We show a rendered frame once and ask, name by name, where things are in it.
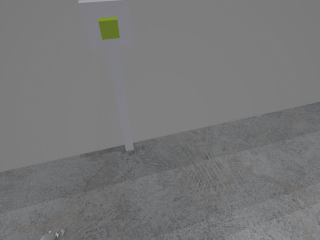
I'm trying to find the robot left hand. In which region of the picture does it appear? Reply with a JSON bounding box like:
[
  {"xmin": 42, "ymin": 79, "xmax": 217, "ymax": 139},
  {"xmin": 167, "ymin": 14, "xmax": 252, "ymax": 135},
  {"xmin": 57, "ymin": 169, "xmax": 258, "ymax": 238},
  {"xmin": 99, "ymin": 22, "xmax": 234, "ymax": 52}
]
[{"xmin": 40, "ymin": 227, "xmax": 68, "ymax": 240}]

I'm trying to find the button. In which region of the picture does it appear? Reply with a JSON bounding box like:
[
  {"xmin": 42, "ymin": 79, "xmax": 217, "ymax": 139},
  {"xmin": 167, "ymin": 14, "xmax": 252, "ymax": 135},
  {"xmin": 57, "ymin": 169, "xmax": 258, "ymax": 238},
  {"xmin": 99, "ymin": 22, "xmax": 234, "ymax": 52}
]
[{"xmin": 98, "ymin": 17, "xmax": 120, "ymax": 40}]

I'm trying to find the panel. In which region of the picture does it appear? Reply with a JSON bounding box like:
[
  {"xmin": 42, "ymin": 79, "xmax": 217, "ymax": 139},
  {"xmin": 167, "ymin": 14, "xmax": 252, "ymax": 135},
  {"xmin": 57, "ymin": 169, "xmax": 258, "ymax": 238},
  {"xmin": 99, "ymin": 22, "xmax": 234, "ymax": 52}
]
[{"xmin": 78, "ymin": 0, "xmax": 134, "ymax": 151}]

